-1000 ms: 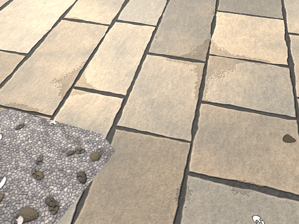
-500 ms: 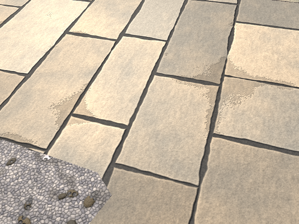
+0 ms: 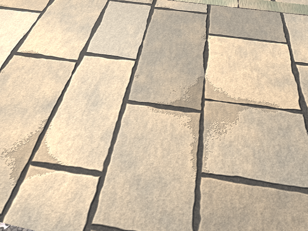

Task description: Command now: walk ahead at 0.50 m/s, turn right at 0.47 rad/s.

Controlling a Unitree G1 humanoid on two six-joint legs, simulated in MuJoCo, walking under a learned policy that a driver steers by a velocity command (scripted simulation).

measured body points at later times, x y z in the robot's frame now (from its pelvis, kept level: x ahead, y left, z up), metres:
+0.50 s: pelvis +0.25 -0.08 -0.01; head +0.29 -0.10 +0.43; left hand +0.47 +0.13 -0.12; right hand +0.24 -0.37 -0.15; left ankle +0.15 +0.11 -0.63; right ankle +0.30 -0.17 -0.74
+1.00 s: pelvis +0.53 -0.14 -0.01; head +0.55 -0.15 +0.44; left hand +0.73 +0.07 -0.13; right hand +0.54 -0.46 -0.09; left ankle +0.65 -0.09 -0.74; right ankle +0.34 -0.18 -0.66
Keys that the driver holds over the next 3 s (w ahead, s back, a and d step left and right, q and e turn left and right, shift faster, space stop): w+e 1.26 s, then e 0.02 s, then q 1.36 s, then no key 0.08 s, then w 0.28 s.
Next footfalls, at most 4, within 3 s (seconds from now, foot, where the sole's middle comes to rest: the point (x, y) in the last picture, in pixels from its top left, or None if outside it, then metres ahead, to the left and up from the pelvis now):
0.40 right None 0.34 -0.18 -0.77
0.90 left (179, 186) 0.68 -0.11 -0.77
1.42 right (260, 182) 0.71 -0.49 -0.77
1.88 left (212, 157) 0.85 -0.28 -0.77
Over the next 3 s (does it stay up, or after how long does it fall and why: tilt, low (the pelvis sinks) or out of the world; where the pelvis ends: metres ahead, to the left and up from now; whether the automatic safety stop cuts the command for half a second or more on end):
stays up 0.81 -0.32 0.01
